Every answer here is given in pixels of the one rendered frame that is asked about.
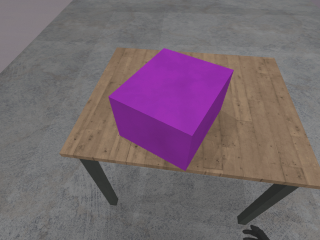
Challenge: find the right robot hand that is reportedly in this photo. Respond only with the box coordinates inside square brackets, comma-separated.
[242, 225, 270, 240]

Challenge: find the table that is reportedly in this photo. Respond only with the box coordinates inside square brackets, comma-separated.
[59, 47, 320, 225]

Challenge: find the carton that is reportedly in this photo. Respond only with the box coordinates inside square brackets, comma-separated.
[108, 48, 234, 171]

